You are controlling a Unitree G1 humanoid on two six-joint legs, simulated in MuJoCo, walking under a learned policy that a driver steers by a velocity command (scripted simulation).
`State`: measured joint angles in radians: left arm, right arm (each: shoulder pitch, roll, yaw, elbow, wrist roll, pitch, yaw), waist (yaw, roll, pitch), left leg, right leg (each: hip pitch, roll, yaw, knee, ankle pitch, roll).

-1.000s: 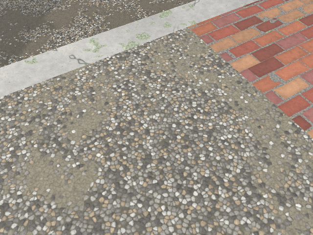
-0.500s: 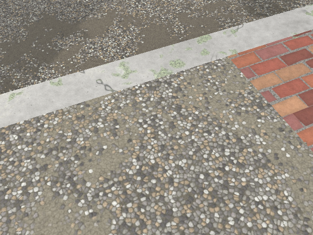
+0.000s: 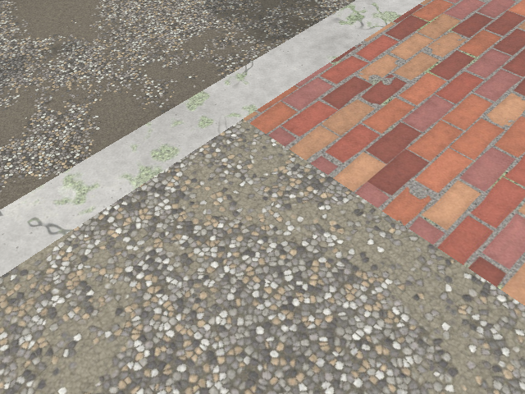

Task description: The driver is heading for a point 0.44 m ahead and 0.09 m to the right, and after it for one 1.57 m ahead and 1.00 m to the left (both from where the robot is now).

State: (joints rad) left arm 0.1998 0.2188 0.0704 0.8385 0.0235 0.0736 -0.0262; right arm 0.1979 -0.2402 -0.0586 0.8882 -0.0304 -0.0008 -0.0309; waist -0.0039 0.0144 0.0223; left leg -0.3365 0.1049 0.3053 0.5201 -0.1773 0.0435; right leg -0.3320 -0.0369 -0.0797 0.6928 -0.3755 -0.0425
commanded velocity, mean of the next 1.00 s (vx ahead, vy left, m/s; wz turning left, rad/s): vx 0.18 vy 0.00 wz -0.39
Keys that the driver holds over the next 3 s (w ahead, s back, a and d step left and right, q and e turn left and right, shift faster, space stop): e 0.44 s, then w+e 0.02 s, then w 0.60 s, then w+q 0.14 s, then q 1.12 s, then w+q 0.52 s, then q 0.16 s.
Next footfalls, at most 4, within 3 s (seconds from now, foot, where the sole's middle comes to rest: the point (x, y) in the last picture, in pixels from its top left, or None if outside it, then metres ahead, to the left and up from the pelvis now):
0.02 right None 0.04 -0.10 -0.77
0.50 left None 0.07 0.09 -0.77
0.96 right None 0.16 -0.19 -0.77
1.44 left None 0.49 -0.15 -0.77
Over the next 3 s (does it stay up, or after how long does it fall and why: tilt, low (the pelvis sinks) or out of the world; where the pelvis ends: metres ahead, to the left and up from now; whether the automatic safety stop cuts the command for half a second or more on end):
stays up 0.59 -0.10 -0.01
